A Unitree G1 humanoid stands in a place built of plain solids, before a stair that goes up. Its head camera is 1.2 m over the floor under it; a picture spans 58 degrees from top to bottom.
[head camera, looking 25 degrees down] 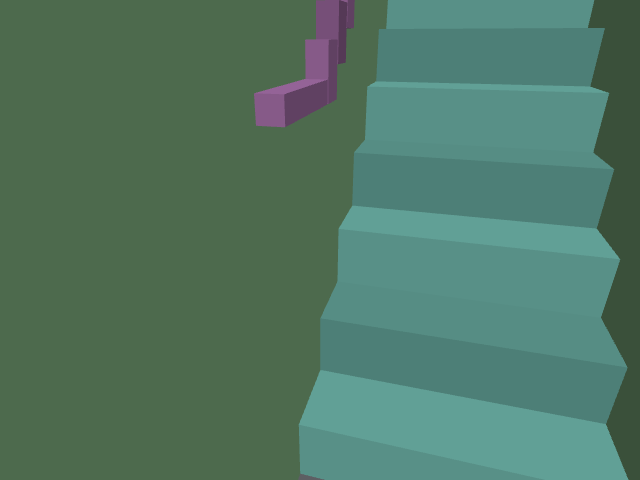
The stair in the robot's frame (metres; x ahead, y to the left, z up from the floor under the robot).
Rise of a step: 0.21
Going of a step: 0.23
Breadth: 0.94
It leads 15 degrees to the right of straight ahead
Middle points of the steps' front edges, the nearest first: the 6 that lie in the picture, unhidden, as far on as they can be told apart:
0.78 -0.34 0.21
1.00 -0.41 0.41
1.23 -0.47 0.62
1.45 -0.53 0.82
1.68 -0.59 1.03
1.90 -0.65 1.23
